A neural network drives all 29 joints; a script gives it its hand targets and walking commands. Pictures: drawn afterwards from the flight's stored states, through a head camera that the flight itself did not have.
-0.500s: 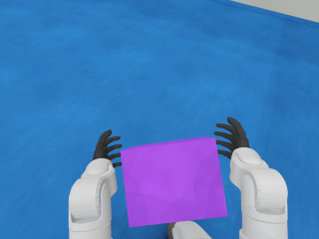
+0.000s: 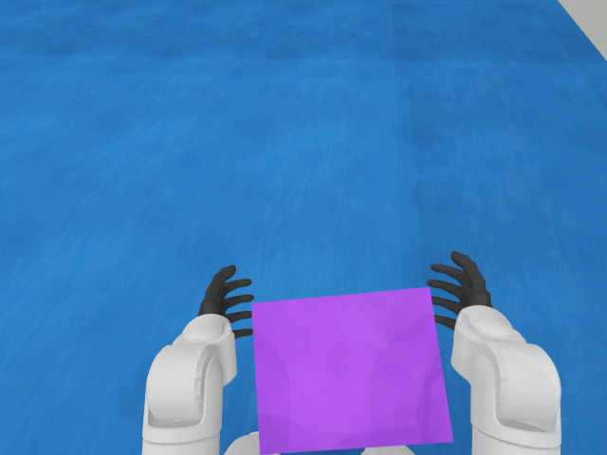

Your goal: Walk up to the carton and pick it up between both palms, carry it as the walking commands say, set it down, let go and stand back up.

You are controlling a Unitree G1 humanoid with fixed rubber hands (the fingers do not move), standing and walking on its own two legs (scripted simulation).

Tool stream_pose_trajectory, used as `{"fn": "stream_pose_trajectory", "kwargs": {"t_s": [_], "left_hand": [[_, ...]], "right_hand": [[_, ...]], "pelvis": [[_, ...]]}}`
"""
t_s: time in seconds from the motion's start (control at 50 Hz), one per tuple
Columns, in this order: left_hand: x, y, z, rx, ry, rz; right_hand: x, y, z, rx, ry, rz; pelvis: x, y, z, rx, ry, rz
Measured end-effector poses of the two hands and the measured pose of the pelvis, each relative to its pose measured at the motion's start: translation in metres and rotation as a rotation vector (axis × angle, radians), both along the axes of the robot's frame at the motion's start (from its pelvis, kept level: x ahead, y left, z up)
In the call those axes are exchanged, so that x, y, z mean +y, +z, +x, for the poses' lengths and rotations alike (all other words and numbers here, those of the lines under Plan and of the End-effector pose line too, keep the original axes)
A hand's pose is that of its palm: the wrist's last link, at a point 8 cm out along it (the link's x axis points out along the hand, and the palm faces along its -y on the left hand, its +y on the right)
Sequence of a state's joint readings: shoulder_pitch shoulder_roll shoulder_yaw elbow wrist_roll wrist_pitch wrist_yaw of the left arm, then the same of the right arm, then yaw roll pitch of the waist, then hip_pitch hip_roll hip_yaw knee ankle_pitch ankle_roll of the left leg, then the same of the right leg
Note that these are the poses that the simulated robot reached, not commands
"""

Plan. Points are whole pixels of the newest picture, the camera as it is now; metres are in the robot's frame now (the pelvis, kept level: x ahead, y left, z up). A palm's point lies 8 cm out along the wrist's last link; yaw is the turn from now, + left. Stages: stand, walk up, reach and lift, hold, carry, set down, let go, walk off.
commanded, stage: carry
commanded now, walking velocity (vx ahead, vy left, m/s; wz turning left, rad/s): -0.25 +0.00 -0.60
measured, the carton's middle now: (344, 356) +0.25 -0.04 -0.04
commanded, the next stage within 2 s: none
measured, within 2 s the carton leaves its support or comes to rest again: neither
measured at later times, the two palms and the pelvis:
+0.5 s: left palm out of the picture +0.08 +0.09 +0.10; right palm out of the picture +0.02 -0.19 +0.09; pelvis -0.20 +0.02 -0.01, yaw -17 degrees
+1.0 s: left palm out of the picture -0.05 +0.14 +0.10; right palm out of the picture -0.11 -0.15 +0.11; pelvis -0.31 +0.05 +0.01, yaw -20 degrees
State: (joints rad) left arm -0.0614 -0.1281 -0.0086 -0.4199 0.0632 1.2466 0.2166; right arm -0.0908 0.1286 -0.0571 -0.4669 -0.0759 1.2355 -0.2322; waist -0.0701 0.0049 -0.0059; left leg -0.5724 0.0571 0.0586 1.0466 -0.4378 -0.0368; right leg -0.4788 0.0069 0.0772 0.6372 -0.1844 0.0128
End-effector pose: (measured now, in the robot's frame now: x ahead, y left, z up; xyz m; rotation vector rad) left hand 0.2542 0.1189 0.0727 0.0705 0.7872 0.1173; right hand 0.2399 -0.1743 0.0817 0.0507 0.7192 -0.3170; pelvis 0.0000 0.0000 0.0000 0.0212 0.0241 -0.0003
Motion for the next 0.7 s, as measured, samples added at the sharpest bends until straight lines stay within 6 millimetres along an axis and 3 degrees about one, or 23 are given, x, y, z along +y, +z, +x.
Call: {"fn": "stream_pose_trajectory", "kwargs": {"t_s": [0.06, 0.14, 0.22, 0.32, 0.38, 0.46, 0.6, 0.7], "left_hand": [[-0.004, -0.002, -0.015, -0.056, -0.024, -0.029], [0.008, -0.009, -0.044, -0.099, 0.004, -0.075], [0.024, -0.011, -0.088, -0.022, 0.023, -0.062], [0.028, 0.005, -0.134, -0.014, 0.013, -0.058], [0.019, 0.019, -0.147, -0.087, -0.007, -0.052], [-0.009, 0.028, -0.161, -0.159, -0.083, -0.016], [-0.058, 0.01, -0.208, 0.003, -0.308, 0.012], [-0.064, 0.006, -0.232, -0.033, -0.368, -0.011]], "right_hand": [[-0.002, 0.011, -0.026, -0.062, -0.031, -0.029], [0.012, 0.021, -0.054, -0.106, -0.011, -0.08], [0.026, 0.015, -0.088, -0.026, 0.023, -0.066], [0.026, 0.007, -0.134, 0.009, 0.014, -0.033], [0.018, 0.013, -0.158, -0.058, -0.011, -0.022], [-0.005, 0.013, -0.197, -0.132, -0.095, -0.011], [-0.04, -0.002, -0.298, 0.017, -0.305, 0.026], [-0.039, 0.015, -0.336, -0.048, -0.367, -0.009]], "pelvis": [[0.003, -0.006, -0.029, 0.008, -0.029, -0.011], [0.011, -0.013, -0.07, 0.017, -0.064, 0.001], [0.019, -0.002, -0.101, 0.008, -0.128, -0.03], [0.024, 0.005, -0.132, -0.003, -0.188, -0.043], [0.023, 0.001, -0.155, 0.008, -0.221, -0.031], [0.019, -0.01, -0.188, 0.026, -0.287, -0.026], [0.025, 0.006, -0.23, 0.001, -0.328, 0.015], [0.035, 0.002, -0.259, 0.014, -0.339, -0.011]]}}
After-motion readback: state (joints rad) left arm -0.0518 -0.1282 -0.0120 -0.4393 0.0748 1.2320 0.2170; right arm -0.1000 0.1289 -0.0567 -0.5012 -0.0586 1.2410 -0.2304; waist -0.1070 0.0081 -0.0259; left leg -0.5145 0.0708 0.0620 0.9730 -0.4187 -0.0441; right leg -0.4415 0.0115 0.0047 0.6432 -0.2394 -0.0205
